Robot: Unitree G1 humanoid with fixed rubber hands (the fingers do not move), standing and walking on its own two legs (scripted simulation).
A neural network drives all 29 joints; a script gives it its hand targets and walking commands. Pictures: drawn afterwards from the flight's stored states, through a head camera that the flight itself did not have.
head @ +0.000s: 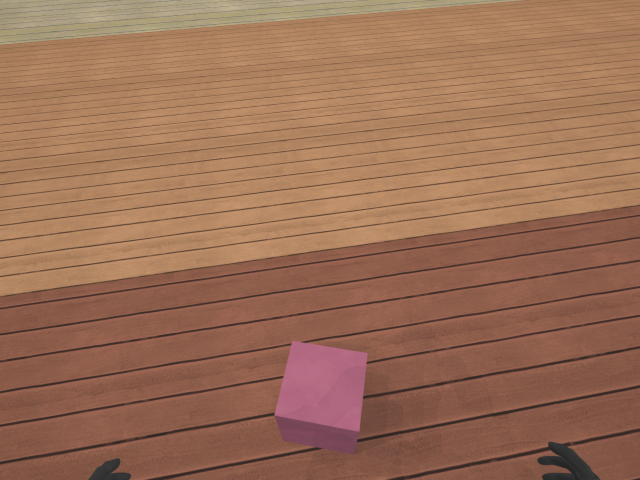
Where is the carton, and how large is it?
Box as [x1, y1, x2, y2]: [274, 341, 367, 454]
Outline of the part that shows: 292,341 274,415 283,440 353,454 359,430 367,353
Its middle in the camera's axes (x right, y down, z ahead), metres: +0.02 +0.46 +1.10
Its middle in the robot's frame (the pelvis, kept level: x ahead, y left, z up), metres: +0.42 +0.01 -0.66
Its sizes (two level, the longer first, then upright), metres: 0.210 0.200 0.250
